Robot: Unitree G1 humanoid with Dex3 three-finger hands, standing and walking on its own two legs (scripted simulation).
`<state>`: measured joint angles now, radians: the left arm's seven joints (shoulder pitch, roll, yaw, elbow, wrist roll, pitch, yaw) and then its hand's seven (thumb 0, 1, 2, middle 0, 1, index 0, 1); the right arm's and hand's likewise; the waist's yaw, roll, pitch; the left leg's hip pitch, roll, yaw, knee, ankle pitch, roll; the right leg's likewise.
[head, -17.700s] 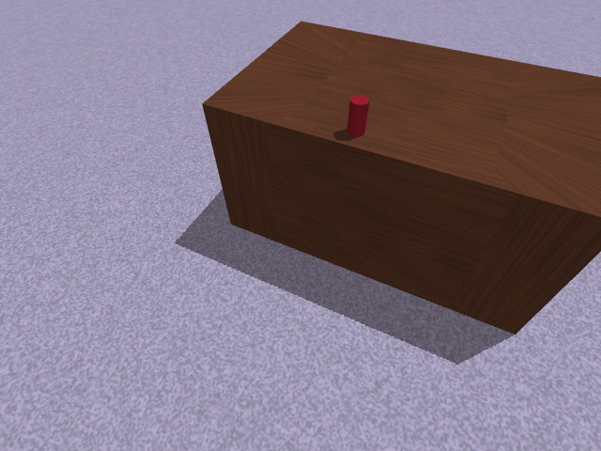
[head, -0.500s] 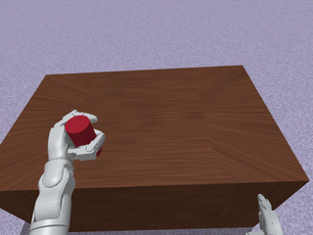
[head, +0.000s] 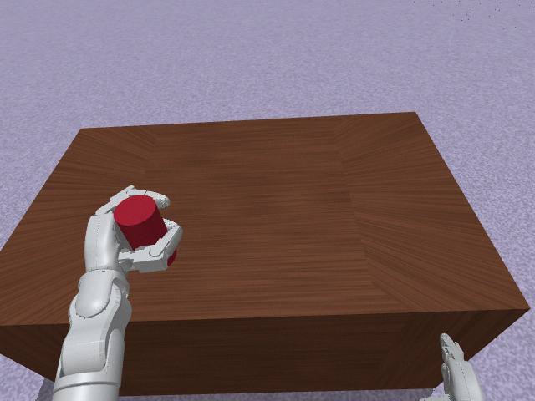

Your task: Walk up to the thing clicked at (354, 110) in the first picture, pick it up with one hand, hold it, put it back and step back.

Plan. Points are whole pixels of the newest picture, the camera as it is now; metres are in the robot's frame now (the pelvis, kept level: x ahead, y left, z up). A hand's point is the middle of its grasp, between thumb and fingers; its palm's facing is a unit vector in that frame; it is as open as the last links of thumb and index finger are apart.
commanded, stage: hold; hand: left
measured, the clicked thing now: (147, 234) +0.32 +0.18 +0.12
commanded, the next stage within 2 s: crouch in 0.24 s
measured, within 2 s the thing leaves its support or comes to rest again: neither
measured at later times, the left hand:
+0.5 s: hand (156, 233) +0.32 +0.17 +0.12, palm faces +0.13 -0.99 +0.01, open 7.2 cm
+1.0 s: hand (169, 243) +0.37 +0.18 +0.04, palm faces +0.13 -0.99 +0.01, open 7.2 cm
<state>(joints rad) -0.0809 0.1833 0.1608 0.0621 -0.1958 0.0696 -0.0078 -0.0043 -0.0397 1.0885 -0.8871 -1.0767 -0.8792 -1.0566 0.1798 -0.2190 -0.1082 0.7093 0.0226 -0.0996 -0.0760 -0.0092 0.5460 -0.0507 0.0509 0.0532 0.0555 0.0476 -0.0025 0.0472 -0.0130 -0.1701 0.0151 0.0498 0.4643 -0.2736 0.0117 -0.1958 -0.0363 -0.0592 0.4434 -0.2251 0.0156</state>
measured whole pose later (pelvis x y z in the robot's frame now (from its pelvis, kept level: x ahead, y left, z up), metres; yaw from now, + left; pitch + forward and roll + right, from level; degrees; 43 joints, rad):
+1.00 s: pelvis -0.01 +0.00 -0.02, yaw +0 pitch +6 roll -1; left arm -0.34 0.24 0.21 0.64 -0.18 -0.27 -0.05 0.00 -0.05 1.11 -0.89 -1.09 -0.89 -1.05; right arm 0.20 -0.22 -0.09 0.60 0.01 -0.10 -0.04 -0.01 0.55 -0.05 0.05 0.05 0.06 0.05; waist -0.05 -0.01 -0.03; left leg -0.42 0.02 0.05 0.66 -0.34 0.01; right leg -0.44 -0.04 -0.05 0.63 -0.28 0.01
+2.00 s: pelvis -0.03 +0.00 -0.08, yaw +0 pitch +19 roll -2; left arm -0.50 0.30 0.29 0.92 -0.12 -0.53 -0.06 0.01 -0.06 1.12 -0.90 -1.09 -0.89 -1.05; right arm 0.37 -0.23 -0.05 0.12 -0.04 -0.01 0.04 -0.01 0.52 -0.06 0.05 0.05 0.06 0.05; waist -0.13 -0.02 -0.12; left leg -0.92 0.04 0.02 1.09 -0.50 0.02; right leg -0.92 -0.04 -0.06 1.03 -0.42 0.01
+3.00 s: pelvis -0.04 +0.00 -0.12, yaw +0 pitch +23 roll -2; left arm -0.52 0.32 0.33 0.96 -0.08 -0.59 -0.04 0.01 -0.06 1.13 -0.90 -1.09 -0.90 -1.04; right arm 0.43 -0.26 -0.06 -0.07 -0.06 0.02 0.05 -0.01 0.52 -0.06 0.06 0.05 0.06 0.05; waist -0.18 -0.02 -0.15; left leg -1.12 0.04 0.01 1.28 -0.56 0.02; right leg -1.13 -0.04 -0.07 1.22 -0.48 0.00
